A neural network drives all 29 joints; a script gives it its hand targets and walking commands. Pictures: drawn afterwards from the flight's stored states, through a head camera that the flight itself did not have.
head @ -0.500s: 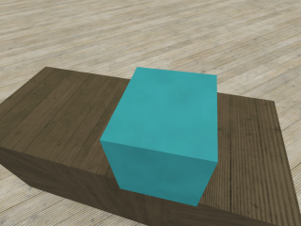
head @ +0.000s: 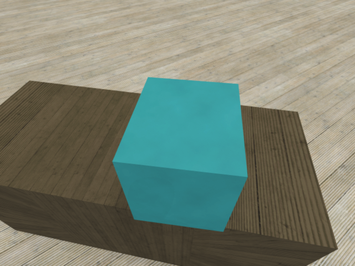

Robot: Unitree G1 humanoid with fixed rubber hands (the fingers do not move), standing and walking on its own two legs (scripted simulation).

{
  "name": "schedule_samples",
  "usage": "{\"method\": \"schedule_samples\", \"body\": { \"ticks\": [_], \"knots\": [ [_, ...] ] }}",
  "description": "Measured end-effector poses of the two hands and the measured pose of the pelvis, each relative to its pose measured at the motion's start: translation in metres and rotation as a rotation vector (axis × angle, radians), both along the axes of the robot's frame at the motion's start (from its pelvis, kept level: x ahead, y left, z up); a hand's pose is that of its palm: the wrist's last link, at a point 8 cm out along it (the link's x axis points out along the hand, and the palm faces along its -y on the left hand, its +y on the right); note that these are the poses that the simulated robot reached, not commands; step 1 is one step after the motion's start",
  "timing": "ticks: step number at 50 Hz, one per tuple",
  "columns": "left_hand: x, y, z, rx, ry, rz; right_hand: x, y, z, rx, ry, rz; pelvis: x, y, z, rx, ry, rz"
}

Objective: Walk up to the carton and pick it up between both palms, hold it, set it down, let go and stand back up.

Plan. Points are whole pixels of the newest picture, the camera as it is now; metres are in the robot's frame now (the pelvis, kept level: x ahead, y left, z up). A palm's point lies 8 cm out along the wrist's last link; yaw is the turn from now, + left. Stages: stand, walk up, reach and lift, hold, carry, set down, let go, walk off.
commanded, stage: walk up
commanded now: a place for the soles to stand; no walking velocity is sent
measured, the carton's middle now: (185, 153) +0.45 +0.01 -0.02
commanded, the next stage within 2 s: stand in 1.06 s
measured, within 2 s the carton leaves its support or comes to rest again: neither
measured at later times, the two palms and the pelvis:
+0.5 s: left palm out of the picture +0.05 +0.26 -0.12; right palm out of the picture +0.02 -0.26 -0.15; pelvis +0.00 +0.00 -0.01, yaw -7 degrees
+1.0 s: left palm out of the picture +0.09 +0.25 -0.12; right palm out of the picture +0.00 -0.27 -0.15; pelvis +0.01 +0.00 +0.00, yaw -13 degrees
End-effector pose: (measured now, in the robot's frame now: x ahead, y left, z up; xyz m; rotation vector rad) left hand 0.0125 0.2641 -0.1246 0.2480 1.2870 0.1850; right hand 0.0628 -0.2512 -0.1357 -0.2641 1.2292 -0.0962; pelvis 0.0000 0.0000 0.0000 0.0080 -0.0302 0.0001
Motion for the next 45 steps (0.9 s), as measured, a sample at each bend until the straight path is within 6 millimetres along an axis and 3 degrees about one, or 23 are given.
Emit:
{"method": "schedule_samples", "body": {
  "ticks": [12, 36, 45],
  "knots": [
    [-0.006, 0.003, -0.001, 0.009, 0.044, -0.060, -0.030, -0.005, -0.004, -0.003, 0.028, -0.076, -0.006, 0.005, -0.002, 0.012, 0.007, -0.059],
    [0.071, 0.002, 0.006, 0.044, -0.072, -0.207, -0.048, -0.013, -0.006, -0.011, 0.005, -0.194, 0.002, 0.005, -0.006, 0.031, 0.020, -0.168],
    [0.080, -0.011, 0.005, 0.050, -0.071, -0.237, -0.057, -0.022, -0.014, 0.007, 0.022, -0.229, 0.005, -0.004, -0.011, 0.033, 0.006, -0.201]
  ]
}}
